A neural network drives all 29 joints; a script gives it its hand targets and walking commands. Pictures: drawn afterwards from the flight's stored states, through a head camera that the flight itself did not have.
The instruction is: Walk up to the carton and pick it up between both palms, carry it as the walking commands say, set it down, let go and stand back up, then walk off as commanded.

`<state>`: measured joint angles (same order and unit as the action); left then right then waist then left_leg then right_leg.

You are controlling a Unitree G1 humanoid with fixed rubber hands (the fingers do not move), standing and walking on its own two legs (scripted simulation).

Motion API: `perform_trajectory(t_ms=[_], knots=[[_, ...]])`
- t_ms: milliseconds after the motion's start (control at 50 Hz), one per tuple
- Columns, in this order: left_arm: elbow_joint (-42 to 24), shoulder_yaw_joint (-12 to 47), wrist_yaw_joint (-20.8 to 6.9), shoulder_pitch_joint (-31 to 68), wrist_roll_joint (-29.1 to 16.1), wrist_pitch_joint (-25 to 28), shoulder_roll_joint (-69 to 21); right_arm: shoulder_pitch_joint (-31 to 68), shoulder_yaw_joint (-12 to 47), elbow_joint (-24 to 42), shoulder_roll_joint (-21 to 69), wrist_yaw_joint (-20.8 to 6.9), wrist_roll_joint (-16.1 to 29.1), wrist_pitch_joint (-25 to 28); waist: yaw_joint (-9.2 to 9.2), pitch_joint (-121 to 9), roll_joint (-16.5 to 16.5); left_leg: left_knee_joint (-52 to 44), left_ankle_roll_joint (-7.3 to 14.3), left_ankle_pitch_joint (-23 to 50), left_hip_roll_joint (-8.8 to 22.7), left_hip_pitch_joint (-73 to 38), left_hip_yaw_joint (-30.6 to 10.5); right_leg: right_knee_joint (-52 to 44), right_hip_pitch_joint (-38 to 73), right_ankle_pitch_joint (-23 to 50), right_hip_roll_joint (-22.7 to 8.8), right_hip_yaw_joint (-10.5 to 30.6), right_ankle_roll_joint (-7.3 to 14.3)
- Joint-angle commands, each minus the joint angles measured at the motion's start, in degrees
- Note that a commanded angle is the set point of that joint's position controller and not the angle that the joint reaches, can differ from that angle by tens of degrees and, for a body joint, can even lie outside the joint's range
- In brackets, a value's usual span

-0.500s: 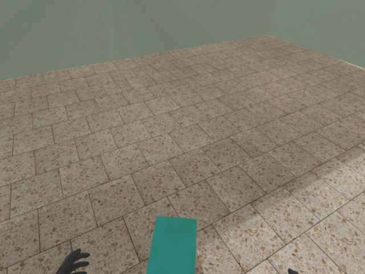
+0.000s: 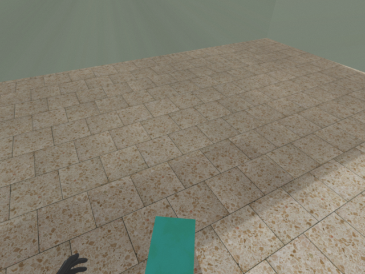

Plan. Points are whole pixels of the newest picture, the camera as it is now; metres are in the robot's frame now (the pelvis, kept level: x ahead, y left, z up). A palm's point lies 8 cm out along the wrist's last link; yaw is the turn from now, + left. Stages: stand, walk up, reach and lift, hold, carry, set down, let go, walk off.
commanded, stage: stand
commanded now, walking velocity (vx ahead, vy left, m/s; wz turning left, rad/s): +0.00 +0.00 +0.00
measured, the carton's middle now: (172, 260) +0.44 +0.03 -0.64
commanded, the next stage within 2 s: walk off in 0.24 s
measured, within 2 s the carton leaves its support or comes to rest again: neither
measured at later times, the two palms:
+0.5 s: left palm out of the picture +0.12 +0.26 -0.08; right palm out of the picture +0.07 -0.27 -0.11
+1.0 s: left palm out of the picture +0.15 +0.20 -0.09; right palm out of the picture +0.10 -0.32 -0.12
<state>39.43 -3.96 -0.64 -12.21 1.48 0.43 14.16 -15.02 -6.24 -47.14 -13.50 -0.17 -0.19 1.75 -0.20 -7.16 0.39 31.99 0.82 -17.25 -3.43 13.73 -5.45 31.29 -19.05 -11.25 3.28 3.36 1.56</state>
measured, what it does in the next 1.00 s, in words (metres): lifts its left foot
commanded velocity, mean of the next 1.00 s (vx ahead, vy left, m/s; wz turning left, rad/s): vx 0.30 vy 0.00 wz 0.00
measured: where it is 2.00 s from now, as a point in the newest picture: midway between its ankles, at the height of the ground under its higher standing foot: outside the picture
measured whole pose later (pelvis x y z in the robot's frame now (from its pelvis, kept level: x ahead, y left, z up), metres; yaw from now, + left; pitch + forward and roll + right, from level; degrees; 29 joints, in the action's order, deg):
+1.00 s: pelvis +0.07 -0.05 +0.01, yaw -6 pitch -1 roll +2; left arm 43.3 -2.8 -0.7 -22.1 1.5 1.7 12.5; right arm -19.4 -6.2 -51.1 -13.8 -0.8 -0.3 1.0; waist -1.4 -4.1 0.0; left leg 58.2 0.0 -21.4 1.8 21.9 -2.4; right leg 29.1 -10.8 -17.7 2.1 1.8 3.4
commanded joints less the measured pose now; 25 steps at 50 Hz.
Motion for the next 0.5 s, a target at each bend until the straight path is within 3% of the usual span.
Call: perform_trajectory(t_ms=[0,20,40,60,80,100,140,160,180,240,260,280,320,340,360,380,400,420,440,460,480], knots=[[-0.72,-1.82,1.29,2.2,0.47,3.55,13.08,0.87,-0.53,3.6,-14.25,1.18,-2.08,2.7,0.16,3.59,-1.03,-7.79,3.26,6.43,6.77,1.62,-5.72,-3.95,6.26,2.7,-6.19,8.32,3.1],[-0.1,-1.81,1.19,2.55,0.64,3.69,13.07,2.04,-0.31,3.32,-13.81,1.29,-2.18,2.73,0.23,4.65,-1.55,-7.99,3.0,7.5,7.23,1.65,-5.72,-4.35,6.06,3.89,-6.2,8.35,2.79],[-0.33,-1.83,1.26,1.63,0.44,3.6,13.18,1.55,-0.71,4.02,-14.56,1.09,-2.03,2.78,0.13,3.91,1.18,-7.35,3.35,8.6,7.09,1.8,-6.15,-4.1,7.05,5.03,-6.41,8.0,3.11],[0.66,-1.74,1.43,0.96,0.49,3.86,12.82,1.48,-0.77,3.82,-14.7,1.12,-1.9,2.86,0.0,2.41,-0.56,-6.91,2.83,8.96,6.98,0.75,-5.86,-3.73,7.98,5.97,-6.91,8.37,3.28],[-0.27,-1.55,1.39,2.79,0.38,4.1,12.55,1.3,-0.8,3.55,-14.39,1.09,-1.76,2.9,0.54,3.65,1.32,-7.93,2.74,9.25,7.11,1.35,-5.64,-3.3,7.14,6.96,-6.55,7.9,3.42],[-0.07,-1.74,1.41,1.23,-0.03,3.99,12.28,2.78,-0.94,3.71,-14.88,1.01,-2.35,2.86,-0.87,2.41,-0.34,-7.35,3.56,9.27,7.28,0.95,-6.7,-3.8,7.85,6.07,-6.49,8.18,2.88],[0.49,-2.2,1.37,2.24,0.47,3.38,13.65,1.45,-0.66,2.96,-14.08,1.0,-1.4,2.61,-0.22,3.6,1.37,-6.4,2.62,5.71,6.5,2.46,-5.09,-5.29,7.27,2.47,-7.1,9.15,2.95],[0.64,-1.88,1.31,2.04,0.36,3.23,13.34,1.53,-0.72,2.8,-13.96,1.16,-1.44,2.79,-0.08,4.2,0.44,-6.88,3.0,5.16,6.73,2.0,-5.55,-5.49,6.27,2.03,-7.09,9.64,3.5],[0.24,-1.64,1.28,1.88,1.17,3.29,13.43,2.19,-0.76,2.8,-15.14,1.19,-1.85,2.65,0.1,4.81,-0.59,-6.75,2.58,4.15,6.51,1.66,-5.1,-6.29,5.6,0.39,-6.58,8.96,2.69],[1.6,-1.31,1.22,3.04,0.76,3.5,13.16,2.11,-0.76,2.93,-14.69,1.1,-2.03,2.49,1.31,5.56,-0.02,-8.55,3.09,1.14,6.55,2.12,-6.04,-6.66,4.42,-3.8,-6.43,9.63,2.67],[1.75,-1.92,1.49,2.94,0.8,3.72,13.68,1.95,-0.79,2.11,-15.08,0.71,-2.1,2.38,-0.07,6.57,0.43,-7.93,3.35,1.58,6.51,3.48,-5.52,-7.61,4.91,-5.41,-6.69,9.78,2.78],[0.78,-1.95,1.1,3.99,1.14,3.54,14.25,1.49,-0.86,2.6,-14.59,0.85,-2.45,2.45,0.88,7.78,0.86,-8.04,3.46,0.12,6.15,4.5,-4.9,-7.93,4.14,-7.08,-6.83,9.93,2.91],[1.82,-1.67,1.06,2.97,0.55,3.6,13.87,1.27,-0.64,1.97,-14.8,0.69,-1.53,2.38,0.68,8.4,-0.44,-8.86,3.17,0.02,6.67,3.47,-5.08,-8.6,3.62,-8.39,-7.24,9.74,2.85],[2.18,-1.71,0.83,2.73,0.39,3.35,13.48,1.49,-0.78,0.95,-14.92,0.87,-2.01,2.29,0.07,7.89,0.44,-8.16,3.53,-1.05,6.09,3.68,-5.07,-9.62,3.41,-10.41,-6.9,10.24,2.55],[2.0,-1.49,1.13,4.38,0.6,3.76,13.63,1.53,-0.81,1.86,-14.83,0.63,-2.09,2.26,1.21,10.61,2.32,-8.62,3.9,-0.73,6.8,4.43,-6.05,-10.12,1.4,-11.89,-7.51,10.78,3.18],[2.08,-1.83,1.1,3.04,0.55,3.64,14.25,0.38,-0.75,0.62,-14.87,0.58,-2.11,2.04,0.13,7.13,-0.53,-9.36,3.9,-3.06,6.67,3.5,-5.75,-9.13,4.31,-11.96,-7.13,10.25,2.76],[1.92,-1.86,1.16,4.07,0.36,3.89,14.46,1.56,-0.6,1.24,-14.78,0.25,-1.81,2.1,0.78,9.29,0.38,-9.07,4.19,-2.64,6.71,4.84,-5.57,-8.9,3.56,-11.15,-7.43,11.31,2.92],[1.91,-0.97,0.79,2.38,0.13,3.22,10.98,2.01,0.09,2.11,-11.18,0.28,-2.45,2.0,0.02,7.33,0.16,-9.02,3.18,-4.84,6.13,4.22,-5.84,-10.16,3.51,-14.16,-7.24,11.09,1.79],[2.58,0.61,0.46,-0.75,0.41,1.63,4.2,-0.85,1.8,1.2,-4.1,0.05,-2.08,0.44,-0.31,6.76,2.88,-9.59,1.55,-7.67,5.99,4.0,-4.65,-11.19,2.39,-17.88,-6.76,10.91,0.0],[2.83,-0.13,0.55,-2.21,0.4,0.62,6.91,-1.69,2.25,1.24,-3.37,-0.08,-2.08,-0.19,-0.85,8.5,4.23,-6.47,0.76,-10.98,4.84,4.78,-1.82,-13.74,-0.7,-24.19,-6.0,11.55,-0.11],[2.9,-0.38,0.6,-3.22,0.3,0.27,6.94,-1.02,1.88,1.08,-4.57,0.09,-2.98,-0.39,-0.67,7.55,2.9,-5.01,0.79,-16.2,3.73,5.0,-1.83,-14.05,-1.21,-29.25,-6.07,12.29,0.5]])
